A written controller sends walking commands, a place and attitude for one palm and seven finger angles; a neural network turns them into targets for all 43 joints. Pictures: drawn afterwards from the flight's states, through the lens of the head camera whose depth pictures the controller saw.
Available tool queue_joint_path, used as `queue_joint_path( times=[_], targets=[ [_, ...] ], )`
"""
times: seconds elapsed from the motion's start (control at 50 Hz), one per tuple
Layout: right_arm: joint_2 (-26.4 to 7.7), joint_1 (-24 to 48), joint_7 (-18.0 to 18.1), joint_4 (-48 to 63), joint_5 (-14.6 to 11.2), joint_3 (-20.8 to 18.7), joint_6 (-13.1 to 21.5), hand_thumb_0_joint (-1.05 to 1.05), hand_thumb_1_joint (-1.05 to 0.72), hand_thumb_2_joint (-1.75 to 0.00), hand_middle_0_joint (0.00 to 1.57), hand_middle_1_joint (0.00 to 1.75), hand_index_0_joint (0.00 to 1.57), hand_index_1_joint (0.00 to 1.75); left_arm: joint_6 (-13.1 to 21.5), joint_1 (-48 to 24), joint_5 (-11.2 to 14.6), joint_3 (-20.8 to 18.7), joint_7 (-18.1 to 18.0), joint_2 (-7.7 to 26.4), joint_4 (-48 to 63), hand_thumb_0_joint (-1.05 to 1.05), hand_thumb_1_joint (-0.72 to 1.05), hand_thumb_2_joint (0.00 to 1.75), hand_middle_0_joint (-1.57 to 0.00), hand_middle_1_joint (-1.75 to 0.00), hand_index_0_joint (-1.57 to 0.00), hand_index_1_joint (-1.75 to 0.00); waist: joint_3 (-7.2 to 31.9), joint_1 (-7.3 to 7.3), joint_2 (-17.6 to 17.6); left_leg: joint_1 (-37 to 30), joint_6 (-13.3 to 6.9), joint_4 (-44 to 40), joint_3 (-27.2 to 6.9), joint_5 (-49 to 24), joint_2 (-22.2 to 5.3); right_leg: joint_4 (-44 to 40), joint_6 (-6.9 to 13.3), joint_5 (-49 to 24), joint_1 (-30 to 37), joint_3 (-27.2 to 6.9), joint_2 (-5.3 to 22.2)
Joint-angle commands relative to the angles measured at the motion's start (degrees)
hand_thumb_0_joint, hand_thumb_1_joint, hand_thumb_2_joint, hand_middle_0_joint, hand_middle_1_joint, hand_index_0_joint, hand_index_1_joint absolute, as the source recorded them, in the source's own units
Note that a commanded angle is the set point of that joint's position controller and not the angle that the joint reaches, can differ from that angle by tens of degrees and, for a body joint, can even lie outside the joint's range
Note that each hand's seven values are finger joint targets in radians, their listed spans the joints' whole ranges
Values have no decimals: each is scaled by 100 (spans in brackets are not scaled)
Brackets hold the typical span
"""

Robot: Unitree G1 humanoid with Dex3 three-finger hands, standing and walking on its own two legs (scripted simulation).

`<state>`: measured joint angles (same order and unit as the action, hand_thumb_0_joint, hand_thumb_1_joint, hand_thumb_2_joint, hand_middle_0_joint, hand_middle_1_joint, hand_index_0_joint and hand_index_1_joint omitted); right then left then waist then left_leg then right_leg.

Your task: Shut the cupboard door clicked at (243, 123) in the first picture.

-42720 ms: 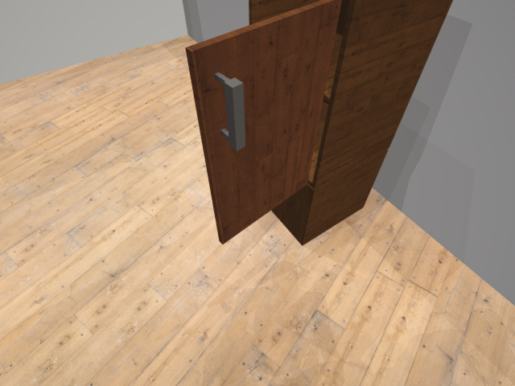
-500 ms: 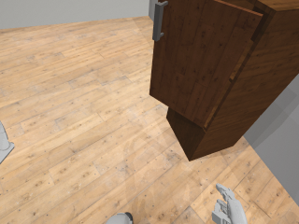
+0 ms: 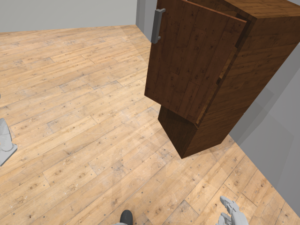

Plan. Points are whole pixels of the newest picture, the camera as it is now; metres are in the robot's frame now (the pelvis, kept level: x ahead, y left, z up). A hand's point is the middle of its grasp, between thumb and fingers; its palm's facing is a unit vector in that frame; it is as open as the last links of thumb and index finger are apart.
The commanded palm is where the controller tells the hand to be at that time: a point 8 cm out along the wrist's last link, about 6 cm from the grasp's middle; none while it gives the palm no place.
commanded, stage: stop stepping back and stand still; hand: left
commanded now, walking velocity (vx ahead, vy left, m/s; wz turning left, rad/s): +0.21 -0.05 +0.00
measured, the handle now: (158, 26) +0.89 +0.02 +0.13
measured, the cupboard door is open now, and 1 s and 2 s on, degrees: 31 31 31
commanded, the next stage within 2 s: let the arm hang, fingers relaxed in 1.28 s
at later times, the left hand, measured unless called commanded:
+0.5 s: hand out of the picture +0.15 +0.29 +0.18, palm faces +0.27 -0.84 -0.47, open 7.4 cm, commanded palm +0.10 +0.34 +0.18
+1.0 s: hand out of the picture +0.18 +0.30 +0.18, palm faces +0.34 -0.79 -0.51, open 7.4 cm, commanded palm +0.12 +0.35 +0.18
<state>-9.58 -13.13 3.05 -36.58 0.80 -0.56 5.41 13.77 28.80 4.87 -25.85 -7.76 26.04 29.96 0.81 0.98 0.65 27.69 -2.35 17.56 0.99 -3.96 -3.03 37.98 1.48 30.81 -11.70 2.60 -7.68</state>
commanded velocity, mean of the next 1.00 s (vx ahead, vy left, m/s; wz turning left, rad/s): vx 0.10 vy -0.07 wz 0.00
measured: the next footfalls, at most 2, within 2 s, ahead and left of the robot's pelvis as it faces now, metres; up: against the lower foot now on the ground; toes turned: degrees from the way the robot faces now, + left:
right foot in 0.06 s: -0.04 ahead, -0.12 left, +0.00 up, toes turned -6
left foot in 0.20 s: +0.04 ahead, +0.17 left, +0.00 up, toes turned -1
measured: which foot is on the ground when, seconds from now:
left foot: down 0.00-0.04, up 0.06-0.18, down 0.20-1.00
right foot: up 0.00-0.04, down 0.06-0.22, up 0.24-0.50, down 0.52-1.00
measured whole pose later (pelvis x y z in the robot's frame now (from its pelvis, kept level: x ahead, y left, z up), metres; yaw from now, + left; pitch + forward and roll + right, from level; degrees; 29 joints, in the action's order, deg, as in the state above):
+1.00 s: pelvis -0.05 +0.06 +0.00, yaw -4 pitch +1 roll -1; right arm -8.5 -13.2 2.9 -35.5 -0.1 2.8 6.0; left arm 11.1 34.0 3.3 -26.2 -9.1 26.2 30.2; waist 0.4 1.4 0.1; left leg 19.1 0.0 29.3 3.1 11.5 -2.5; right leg 26.5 2.7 17.6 -10.4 2.6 -3.0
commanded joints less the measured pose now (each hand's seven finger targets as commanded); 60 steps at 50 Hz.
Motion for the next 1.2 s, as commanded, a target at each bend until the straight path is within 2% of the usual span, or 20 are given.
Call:
queue_joint_path(
  times=[0.0,0.02,0.04,0.06,0.08,0.14,0.18,0.22,0.24,0.34,0.42,0.46,0.52,0.54,0.68,0.74,0.78,0.86,1.0,1.18],
  targets=[
    [-805,393,28,796,36,-251,284,0,-90,-90,20,30,20,30,324,372,5,-679,-146,1183,1876,0,90,90,-20,-30,-20,-30,994,-113,480,-1528,685,783,181,2680,20,-2492,277,-263,-363,-404,917],
    [-802,397,66,739,48,-248,203,0,-90,-90,20,30,20,30,247,234,-48,-829,-206,1422,1954,0,90,90,-20,-30,-20,-30,645,-67,-649,-2077,711,2846,189,2382,424,-3264,695,423,-2096,-1656,2125],
    [-828,402,89,585,150,-261,146,0,-90,-90,20,30,20,30,170,-168,-23,-961,-276,1527,2008,0,90,90,-20,-30,-20,-30,467,-65,-910,-1729,655,4331,-301,2535,360,-3245,1231,566,-2704,-1963,2972],
    [-805,375,108,526,123,-217,145,0,-90,-90,20,30,20,30,12,-393,-53,-905,-271,1351,1659,0,90,90,-20,-30,-20,-30,493,-52,-1126,-1348,587,4874,-668,2610,369,-3039,1367,1230,-2833,-2017,2868],
    [-757,305,165,574,32,-151,98,0,-90,-90,20,30,20,30,-135,-556,-102,-511,-288,915,1245,0,90,90,-20,-30,-20,-30,-29,104,-991,-1030,428,4400,-793,2560,36,-2589,1075,813,-2485,-1435,2532],
    [-892,522,278,488,-47,-69,72,0,-90,-90,20,30,20,30,-238,-1433,-246,-208,-354,764,502,0,90,90,-20,-30,-20,-30,-540,182,284,-1323,271,1546,-392,2249,5,-1526,377,10,-1865,-606,1640],
    [-1009,514,332,701,-140,-51,287,0,-90,-90,20,30,20,30,-149,-1622,-275,-81,-344,710,707,0,90,90,-20,-30,-20,-30,-358,44,1632,-1078,12,-282,-1833,2613,-804,-290,-116,-529,-1139,-132,732],
    [-826,519,285,696,-71,8,407,0,-90,-90,20,30,20,30,-68,-1213,-185,-212,-273,851,839,0,90,90,-20,-30,-20,-30,-26,89,1622,-1001,291,-1466,-3116,4384,-1264,654,-188,-325,-1028,-470,477],
    [-801,554,227,745,-24,-9,415,0,-90,-90,20,30,20,30,-46,-1084,-206,-235,-245,847,1162,0,90,90,-20,-30,-20,-30,10,47,1408,-894,509,-1722,-3191,4765,-1320,996,-143,-440,-961,-599,439],
    [-809,637,40,910,19,-15,273,0,-90,-90,20,30,20,30,-166,408,-231,-287,-213,746,1584,0,90,90,-20,-30,-20,-30,508,-131,1174,-835,364,-1464,-1256,3830,-823,-64,-66,-656,199,147,186],
    [-812,453,174,944,59,-57,29,0,-90,-90,20,30,20,30,-308,512,-172,-544,-257,1030,1229,0,90,90,-20,-30,-20,-30,550,-8,1214,-709,487,-815,-767,3408,-463,-1607,93,-834,1052,372,258],
    [-784,332,213,879,84,-85,-87,0,-90,-90,20,30,20,30,-384,393,-184,-759,-271,1229,906,0,90,90,-20,-30,-20,-30,624,40,677,-341,468,66,-597,3169,-256,-1845,387,-745,1234,-163,834],
    [-873,337,194,785,74,-185,-128,0,-90,-90,20,30,20,30,-287,-380,-125,-786,-302,1275,861,0,90,90,-20,-30,-20,-30,238,29,-880,-47,424,2815,-145,2237,132,-2692,1303,410,5,-2128,2608],
    [-902,323,163,773,-37,-220,-85,0,-90,-90,20,30,20,30,-284,-305,-161,-537,-308,947,543,0,90,90,-20,-30,-20,-30,34,-2,-1172,316,344,3375,-294,2521,106,-2675,1361,426,-80,-2252,2660],
    [-936,642,278,726,-46,-127,120,0,-90,-90,20,30,20,30,-15,-1194,-376,-163,-400,906,1208,0,90,90,-20,-30,-20,-30,-631,59,354,-1462,151,1343,155,2143,-31,-1578,628,-46,-1327,-678,1795],
    [-913,545,259,777,-21,-84,224,0,-90,-90,20,30,20,30,116,-517,-262,-573,-361,988,1225,0,90,90,-20,-30,-20,-30,-209,4,1754,-1375,-273,-292,-2124,2435,-1217,34,-43,-480,-1018,14,658],
    [-836,553,224,755,83,-85,316,0,-90,-90,20,30,20,30,197,-548,-282,-748,-296,1104,1290,0,90,90,-20,-30,-20,-30,-128,-15,1277,-950,-428,-641,-2434,2248,-1464,339,-120,-573,-534,-278,754],
    [-879,400,122,804,-39,-97,398,0,-90,-90,20,30,20,30,134,357,-228,-746,-243,886,1096,0,90,90,-20,-30,-20,-30,565,-45,960,-1214,-33,110,-851,1295,-858,-1294,-148,-1597,387,-100,716],
    [-793,307,148,833,-147,-77,127,0,-90,-90,20,30,20,30,-131,501,-104,-515,-276,742,630,0,90,90,-20,-30,-20,-30,931,59,-315,-1363,212,1389,-130,396,-271,-1463,90,-4209,326,-1003,1507],
    [-774,562,280,928,-163,-55,-14,0,-90,-90,20,30,20,30,-118,-293,-247,-387,-322,878,865,0,90,90,-20,-30,-20,-30,514,-8,30,-1546,128,1309,-118,272,-181,-1519,-36,-3691,-33,-803,1460]
  ],
)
